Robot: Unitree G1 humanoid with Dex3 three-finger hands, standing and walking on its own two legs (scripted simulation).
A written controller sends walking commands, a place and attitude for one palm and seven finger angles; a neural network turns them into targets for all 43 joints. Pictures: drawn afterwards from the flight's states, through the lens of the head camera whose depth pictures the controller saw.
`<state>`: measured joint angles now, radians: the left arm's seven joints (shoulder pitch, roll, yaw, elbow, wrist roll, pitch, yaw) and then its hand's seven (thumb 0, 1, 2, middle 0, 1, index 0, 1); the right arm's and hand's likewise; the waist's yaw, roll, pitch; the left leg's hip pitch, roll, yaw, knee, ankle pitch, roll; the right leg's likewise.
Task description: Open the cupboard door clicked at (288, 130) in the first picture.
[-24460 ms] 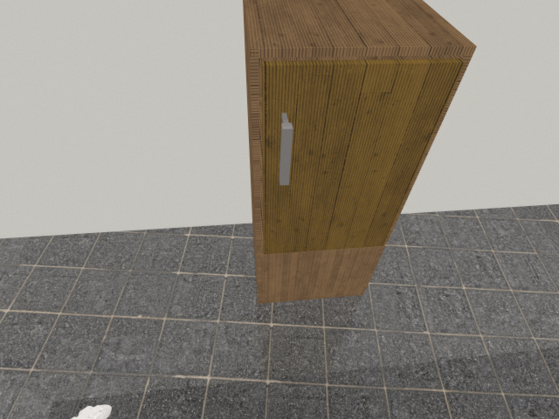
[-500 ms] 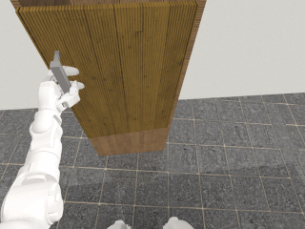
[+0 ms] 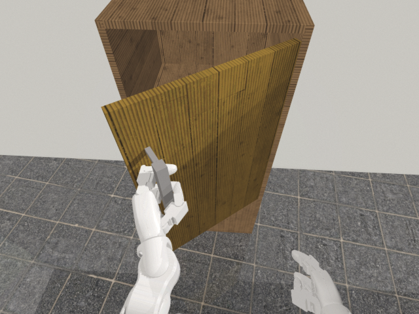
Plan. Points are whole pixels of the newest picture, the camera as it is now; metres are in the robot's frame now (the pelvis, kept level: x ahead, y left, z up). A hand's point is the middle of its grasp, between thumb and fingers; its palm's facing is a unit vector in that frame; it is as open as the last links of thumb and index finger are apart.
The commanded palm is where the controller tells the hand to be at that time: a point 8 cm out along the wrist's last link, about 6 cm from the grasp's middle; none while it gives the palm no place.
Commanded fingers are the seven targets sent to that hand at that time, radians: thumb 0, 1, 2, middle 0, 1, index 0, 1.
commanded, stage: pull the door open along its arc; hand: left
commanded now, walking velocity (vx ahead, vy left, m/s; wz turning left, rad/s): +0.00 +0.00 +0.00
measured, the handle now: (160, 182) +0.34 +0.12 +0.07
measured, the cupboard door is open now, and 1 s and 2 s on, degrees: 37 45 48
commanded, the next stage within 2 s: open thumb and fingers to let go in 0.16 s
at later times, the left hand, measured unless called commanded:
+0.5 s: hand (202, 217) +0.28 +0.03 +0.07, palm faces +0.39 -0.92 -0.03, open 7.0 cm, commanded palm +0.23 +0.07 +0.07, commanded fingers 0.00 -0.01 0.51 -0.34 -1.25 -0.34 -1.25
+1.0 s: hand (201, 220) +0.27 +0.03 +0.07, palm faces +0.33 -0.95 -0.02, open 14.7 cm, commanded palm +0.23 +0.08 +0.07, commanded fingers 0.00 -0.50 0.30 -0.17 -0.40 -0.17 -0.40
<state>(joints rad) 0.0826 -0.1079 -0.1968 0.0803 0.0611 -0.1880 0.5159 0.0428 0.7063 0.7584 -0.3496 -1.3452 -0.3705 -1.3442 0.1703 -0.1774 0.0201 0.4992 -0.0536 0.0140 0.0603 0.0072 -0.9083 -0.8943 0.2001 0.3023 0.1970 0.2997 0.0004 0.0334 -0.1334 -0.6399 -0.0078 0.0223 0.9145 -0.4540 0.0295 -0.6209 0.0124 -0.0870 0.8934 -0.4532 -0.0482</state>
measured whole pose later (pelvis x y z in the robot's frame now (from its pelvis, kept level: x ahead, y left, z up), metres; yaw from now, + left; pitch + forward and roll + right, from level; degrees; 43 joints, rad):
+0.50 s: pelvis +0.00 -0.05 +0.00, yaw +3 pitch +8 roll +1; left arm 0.17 -0.09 -0.23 0.04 0.06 -0.15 0.56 0.02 0.50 0.72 -0.36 -1.30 -0.38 -1.32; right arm 0.20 -0.20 0.01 0.57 -0.06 0.02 0.00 0.01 -0.91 -0.89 0.20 0.30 0.20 0.30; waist -0.01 0.04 -0.12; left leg -0.58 0.00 -0.04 0.85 -0.41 -0.03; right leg -0.56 0.03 -0.14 0.86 -0.45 -0.12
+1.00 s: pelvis +0.00 -0.04 +0.00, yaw +2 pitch +8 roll +1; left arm 0.22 -0.07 -0.27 0.01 0.07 -0.18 0.52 -0.01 -0.48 0.31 -0.25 -0.85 -0.28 -0.85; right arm 0.20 -0.18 0.02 0.53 -0.05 0.01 0.00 0.01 -0.91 -0.89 0.20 0.30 0.20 0.30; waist -0.01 0.04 -0.12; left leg -0.57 0.00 -0.03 0.86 -0.43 -0.03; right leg -0.56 0.02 -0.13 0.87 -0.46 -0.10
